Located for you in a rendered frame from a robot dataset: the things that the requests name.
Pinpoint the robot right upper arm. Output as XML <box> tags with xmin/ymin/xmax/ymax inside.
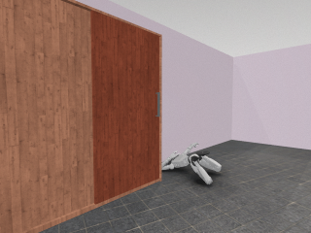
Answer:
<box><xmin>181</xmin><ymin>149</ymin><xmax>190</xmax><ymax>155</ymax></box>

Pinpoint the robot left upper arm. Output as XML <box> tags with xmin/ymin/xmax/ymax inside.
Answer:
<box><xmin>161</xmin><ymin>163</ymin><xmax>174</xmax><ymax>171</ymax></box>

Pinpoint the left robot thigh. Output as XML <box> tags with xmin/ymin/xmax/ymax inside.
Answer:
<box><xmin>190</xmin><ymin>160</ymin><xmax>213</xmax><ymax>184</ymax></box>

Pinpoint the left robot forearm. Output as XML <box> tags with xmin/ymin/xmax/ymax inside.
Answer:
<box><xmin>161</xmin><ymin>156</ymin><xmax>171</xmax><ymax>169</ymax></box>

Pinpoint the handle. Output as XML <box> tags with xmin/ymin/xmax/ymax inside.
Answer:
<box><xmin>155</xmin><ymin>92</ymin><xmax>160</xmax><ymax>117</ymax></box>

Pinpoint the right robot forearm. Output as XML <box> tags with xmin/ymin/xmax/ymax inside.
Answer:
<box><xmin>187</xmin><ymin>144</ymin><xmax>194</xmax><ymax>150</ymax></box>

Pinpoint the left robot foot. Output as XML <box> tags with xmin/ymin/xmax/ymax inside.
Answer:
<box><xmin>191</xmin><ymin>155</ymin><xmax>199</xmax><ymax>162</ymax></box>

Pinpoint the wardrobe door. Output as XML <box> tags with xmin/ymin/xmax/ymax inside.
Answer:
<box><xmin>0</xmin><ymin>0</ymin><xmax>94</xmax><ymax>233</ymax></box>
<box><xmin>90</xmin><ymin>10</ymin><xmax>159</xmax><ymax>205</ymax></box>

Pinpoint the robot left hand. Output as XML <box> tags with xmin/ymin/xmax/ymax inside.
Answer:
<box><xmin>170</xmin><ymin>150</ymin><xmax>180</xmax><ymax>159</ymax></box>

